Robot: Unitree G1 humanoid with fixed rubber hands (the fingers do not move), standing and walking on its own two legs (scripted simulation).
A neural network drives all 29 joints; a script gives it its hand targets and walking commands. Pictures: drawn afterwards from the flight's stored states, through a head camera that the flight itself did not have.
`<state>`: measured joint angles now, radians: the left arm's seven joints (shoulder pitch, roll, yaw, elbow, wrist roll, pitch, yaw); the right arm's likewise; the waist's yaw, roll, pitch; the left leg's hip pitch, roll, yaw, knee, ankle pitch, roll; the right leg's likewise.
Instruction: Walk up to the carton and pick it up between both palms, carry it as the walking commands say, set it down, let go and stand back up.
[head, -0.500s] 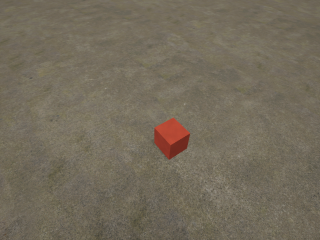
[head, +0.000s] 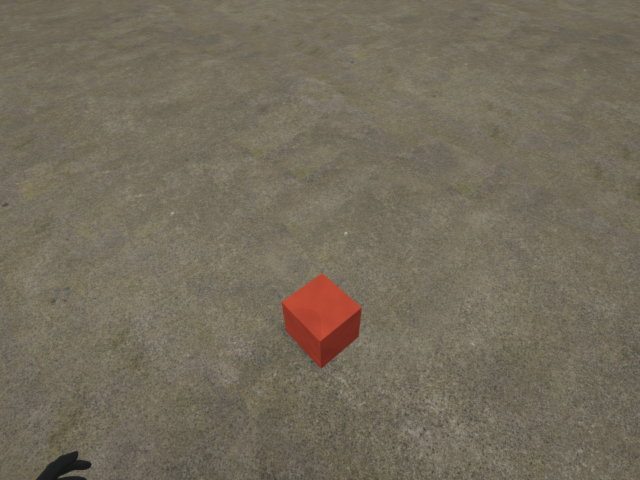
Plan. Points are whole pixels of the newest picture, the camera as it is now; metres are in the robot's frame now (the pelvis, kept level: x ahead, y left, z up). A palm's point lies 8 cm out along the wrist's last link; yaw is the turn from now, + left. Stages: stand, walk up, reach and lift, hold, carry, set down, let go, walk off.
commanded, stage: walk up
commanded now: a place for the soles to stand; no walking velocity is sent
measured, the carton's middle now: (321, 320) +0.75 +0.01 -0.67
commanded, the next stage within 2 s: none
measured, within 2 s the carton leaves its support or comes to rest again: neither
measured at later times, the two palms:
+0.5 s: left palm (97, 389) +0.29 +0.33 -0.08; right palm (603, 421) +0.22 -0.36 -0.06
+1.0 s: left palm (120, 358) +0.35 +0.33 -0.10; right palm (506, 306) +0.42 -0.31 -0.08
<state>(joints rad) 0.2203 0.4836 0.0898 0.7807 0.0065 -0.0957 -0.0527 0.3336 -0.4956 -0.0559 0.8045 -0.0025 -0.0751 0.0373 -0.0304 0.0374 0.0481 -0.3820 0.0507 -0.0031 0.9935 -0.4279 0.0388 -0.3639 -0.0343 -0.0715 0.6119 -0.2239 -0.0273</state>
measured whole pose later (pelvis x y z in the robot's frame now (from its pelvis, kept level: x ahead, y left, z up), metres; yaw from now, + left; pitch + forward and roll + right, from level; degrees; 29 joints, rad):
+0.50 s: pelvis +0.18 +0.00 +0.00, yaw +0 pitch -1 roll +1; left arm 0.26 0.47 0.07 0.79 0.01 -0.07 -0.07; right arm 0.35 -0.52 -0.09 0.76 -0.01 -0.09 0.04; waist -0.05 -0.02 0.04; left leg -0.25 0.06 0.08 0.60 -0.32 0.01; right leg -0.44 -0.07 -0.05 0.67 -0.28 -0.02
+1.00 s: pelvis +0.28 +0.01 +0.00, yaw +0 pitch -2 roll -1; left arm 0.20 0.43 -0.01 0.94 -0.01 -0.05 0.00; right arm 0.09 -0.42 -0.01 0.93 0.00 -0.04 0.01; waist 0.02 -0.01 0.06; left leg -0.34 0.04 0.04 0.65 -0.28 -0.01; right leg -0.26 -0.03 -0.03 0.64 -0.34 0.02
